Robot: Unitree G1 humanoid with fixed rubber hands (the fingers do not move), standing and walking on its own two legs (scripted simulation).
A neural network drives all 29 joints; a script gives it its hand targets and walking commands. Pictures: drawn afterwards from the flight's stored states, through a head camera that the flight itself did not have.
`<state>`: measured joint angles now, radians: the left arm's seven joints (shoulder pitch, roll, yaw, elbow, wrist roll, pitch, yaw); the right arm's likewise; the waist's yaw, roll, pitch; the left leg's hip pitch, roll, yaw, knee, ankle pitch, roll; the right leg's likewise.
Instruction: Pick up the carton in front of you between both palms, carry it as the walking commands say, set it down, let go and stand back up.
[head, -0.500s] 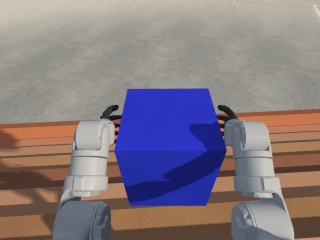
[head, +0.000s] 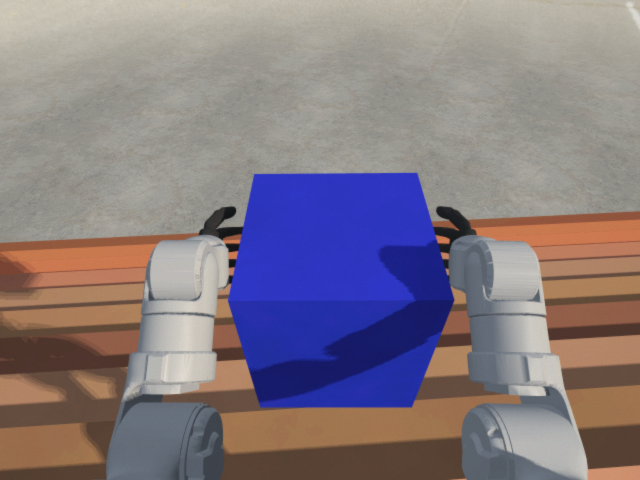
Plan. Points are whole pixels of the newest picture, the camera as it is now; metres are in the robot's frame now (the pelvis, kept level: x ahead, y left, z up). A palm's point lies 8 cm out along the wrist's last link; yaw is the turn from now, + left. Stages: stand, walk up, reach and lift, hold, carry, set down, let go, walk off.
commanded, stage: carry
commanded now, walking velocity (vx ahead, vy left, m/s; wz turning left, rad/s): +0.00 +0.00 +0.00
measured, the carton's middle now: (335, 294) +0.34 +0.00 +0.05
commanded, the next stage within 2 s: none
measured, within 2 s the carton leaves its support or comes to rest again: neither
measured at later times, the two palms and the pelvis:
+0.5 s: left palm (223, 241) +0.37 +0.14 +0.13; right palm (463, 247) +0.37 -0.16 +0.12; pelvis +0.03 -0.01 -0.01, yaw +0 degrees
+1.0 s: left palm (234, 194) +0.52 +0.16 +0.08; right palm (424, 202) +0.50 -0.14 +0.08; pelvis +0.16 +0.02 -0.03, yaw -1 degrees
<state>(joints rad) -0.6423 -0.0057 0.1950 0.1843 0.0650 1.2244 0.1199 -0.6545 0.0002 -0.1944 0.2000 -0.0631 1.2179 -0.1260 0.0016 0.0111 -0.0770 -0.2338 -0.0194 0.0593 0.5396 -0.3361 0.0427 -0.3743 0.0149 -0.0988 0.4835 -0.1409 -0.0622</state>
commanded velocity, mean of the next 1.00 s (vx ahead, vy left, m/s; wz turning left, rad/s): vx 0.39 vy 0.00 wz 0.00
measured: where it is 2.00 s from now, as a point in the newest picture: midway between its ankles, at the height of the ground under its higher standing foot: (350, 399)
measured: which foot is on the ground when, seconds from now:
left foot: down 0.00-0.52, up 0.54-0.84, down 0.86-1.00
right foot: down 0.00-0.88, up 0.90-1.00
